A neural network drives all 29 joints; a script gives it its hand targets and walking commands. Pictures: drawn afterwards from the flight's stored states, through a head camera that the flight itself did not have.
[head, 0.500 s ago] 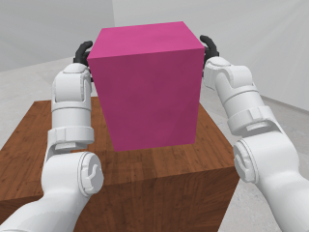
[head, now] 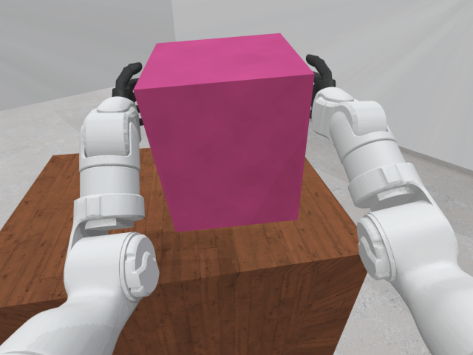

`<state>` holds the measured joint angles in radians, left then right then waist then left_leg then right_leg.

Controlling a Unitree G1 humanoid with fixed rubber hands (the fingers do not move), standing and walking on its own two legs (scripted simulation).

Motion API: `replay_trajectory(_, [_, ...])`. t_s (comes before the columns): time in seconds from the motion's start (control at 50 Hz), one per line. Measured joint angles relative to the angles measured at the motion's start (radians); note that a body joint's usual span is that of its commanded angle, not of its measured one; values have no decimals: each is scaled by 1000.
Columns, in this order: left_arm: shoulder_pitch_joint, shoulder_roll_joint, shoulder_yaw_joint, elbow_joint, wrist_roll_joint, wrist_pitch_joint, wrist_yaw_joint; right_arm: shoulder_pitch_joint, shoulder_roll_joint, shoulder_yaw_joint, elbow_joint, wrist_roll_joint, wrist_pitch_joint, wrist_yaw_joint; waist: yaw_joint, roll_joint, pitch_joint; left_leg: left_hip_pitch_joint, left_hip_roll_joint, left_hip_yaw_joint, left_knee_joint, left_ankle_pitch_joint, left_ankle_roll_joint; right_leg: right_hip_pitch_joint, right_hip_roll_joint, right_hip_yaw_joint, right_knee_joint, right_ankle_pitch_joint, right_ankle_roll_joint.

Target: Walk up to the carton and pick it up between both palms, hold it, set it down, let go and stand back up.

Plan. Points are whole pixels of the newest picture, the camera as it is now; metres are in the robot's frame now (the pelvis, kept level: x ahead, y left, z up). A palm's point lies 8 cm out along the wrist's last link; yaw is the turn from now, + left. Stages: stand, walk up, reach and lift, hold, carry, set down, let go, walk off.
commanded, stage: hold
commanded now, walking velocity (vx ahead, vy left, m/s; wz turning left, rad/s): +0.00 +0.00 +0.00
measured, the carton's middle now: (227, 132) +0.39 -0.01 +0.26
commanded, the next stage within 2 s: none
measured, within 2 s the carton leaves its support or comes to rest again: neither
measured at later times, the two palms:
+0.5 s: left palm (106, 111) +0.36 +0.17 +0.32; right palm (307, 95) +0.36 -0.13 +0.33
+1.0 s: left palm (130, 105) +0.37 +0.14 +0.32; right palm (326, 103) +0.37 -0.16 +0.32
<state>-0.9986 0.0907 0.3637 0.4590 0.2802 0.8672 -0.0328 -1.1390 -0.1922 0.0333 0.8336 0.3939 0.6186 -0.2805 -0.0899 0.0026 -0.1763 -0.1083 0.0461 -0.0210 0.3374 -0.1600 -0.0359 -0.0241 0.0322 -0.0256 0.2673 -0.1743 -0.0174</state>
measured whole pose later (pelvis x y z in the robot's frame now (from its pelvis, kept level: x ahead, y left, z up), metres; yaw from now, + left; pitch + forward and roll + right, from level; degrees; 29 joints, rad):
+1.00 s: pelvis +0.00 -0.01 +0.00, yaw +0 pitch -4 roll -1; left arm -1.04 0.09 0.40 0.55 0.28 0.82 -0.03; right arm -1.16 -0.20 0.08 0.88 0.40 0.62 -0.28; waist -0.07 0.03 -0.19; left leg -0.11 0.05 -0.02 0.32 -0.15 -0.04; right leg -0.03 0.04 -0.02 0.27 -0.17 -0.02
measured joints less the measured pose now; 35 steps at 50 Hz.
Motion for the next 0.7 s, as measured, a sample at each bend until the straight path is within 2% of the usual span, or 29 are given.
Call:
replay_trajectory(0.14, [-3, -2, 7, 5, 6, -2, -3, -1, -2, 4, 2, 1, 2, 0, 1, 0, 2, 3, 0, 0, -1, 0, 1, 3, 0, 1, -1, 0, 0])
replay_trajectory(0.24, [-1, 0, 44, 0, 20, 9, -23, 8, -1, 70, -6, 27, 8, -18, 17, -10, 13, 26, 1, 4, -6, 1, 5, 27, 0, 4, -10, 4, 5])
replay_trajectory(0.4, [-14, 28, 4, 10, 6, 9, -27, -7, 29, -25, 2, -26, 9, -11, 17, -30, -1, -4, -8, -8, 7, 3, 5, 5, -7, -8, -5, 6, 5])
replay_trajectory(0.6, [-31, 2, -10, 33, 8, 2, 5, -53, -12, -17, 69, -19, 6, 27, 13, -23, -12, -31, -8, 11, 13, 4, 11, -28, -9, 12, -2, 16, 11])
replay_trajectory(0.7, [-17, -7, -37, 19, -5, 1, 31, -40, -20, -26, 78, -5, -13, 39, -4, -9, -18, -30, -6, 3, 22, -3, 6, -21, -5, 4, 1, 9, 6])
